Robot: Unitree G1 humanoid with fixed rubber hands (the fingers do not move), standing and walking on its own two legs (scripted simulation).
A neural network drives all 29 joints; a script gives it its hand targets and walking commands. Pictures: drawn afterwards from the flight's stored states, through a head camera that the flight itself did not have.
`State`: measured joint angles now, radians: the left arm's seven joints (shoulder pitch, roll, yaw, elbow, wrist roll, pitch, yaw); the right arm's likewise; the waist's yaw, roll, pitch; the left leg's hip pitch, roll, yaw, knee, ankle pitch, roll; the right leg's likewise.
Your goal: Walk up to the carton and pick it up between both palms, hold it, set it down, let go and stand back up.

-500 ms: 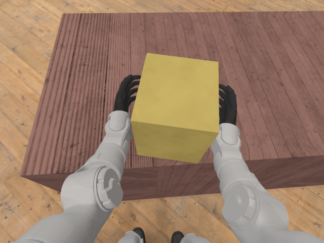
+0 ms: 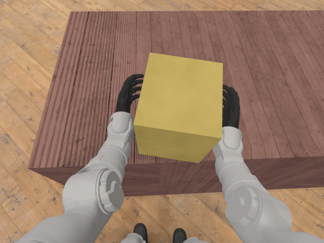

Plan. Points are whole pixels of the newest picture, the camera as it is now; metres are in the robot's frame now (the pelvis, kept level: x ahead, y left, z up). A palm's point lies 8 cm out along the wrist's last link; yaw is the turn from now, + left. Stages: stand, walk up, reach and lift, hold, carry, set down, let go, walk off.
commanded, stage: reach and lift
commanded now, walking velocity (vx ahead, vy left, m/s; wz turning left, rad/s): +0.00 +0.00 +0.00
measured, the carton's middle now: (176, 113) +0.43 -0.02 +0.00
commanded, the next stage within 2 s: none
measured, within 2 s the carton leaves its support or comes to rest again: neither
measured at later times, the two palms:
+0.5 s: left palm (125, 107) +0.43 +0.11 +0.03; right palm (231, 119) +0.40 -0.15 +0.02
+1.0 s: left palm (113, 105) +0.39 +0.13 +0.10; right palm (238, 112) +0.37 -0.14 +0.10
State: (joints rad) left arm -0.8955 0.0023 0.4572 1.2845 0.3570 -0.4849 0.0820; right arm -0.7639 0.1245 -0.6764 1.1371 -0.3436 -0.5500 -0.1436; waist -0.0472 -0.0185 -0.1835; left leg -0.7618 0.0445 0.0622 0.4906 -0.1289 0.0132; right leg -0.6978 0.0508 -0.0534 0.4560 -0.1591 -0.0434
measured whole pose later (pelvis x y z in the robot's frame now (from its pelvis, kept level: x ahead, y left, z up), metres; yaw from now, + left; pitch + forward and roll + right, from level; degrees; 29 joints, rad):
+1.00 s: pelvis -0.02 +0.00 +0.01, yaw +0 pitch +14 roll -1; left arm -0.84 0.04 0.16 1.21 0.07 -0.17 0.15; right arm -0.72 0.04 -0.26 1.00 -0.08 -0.11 -0.21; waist -0.03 0.00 -0.25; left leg -0.59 0.04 0.06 0.44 -0.09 0.01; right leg -0.53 0.05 -0.05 0.42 -0.13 -0.04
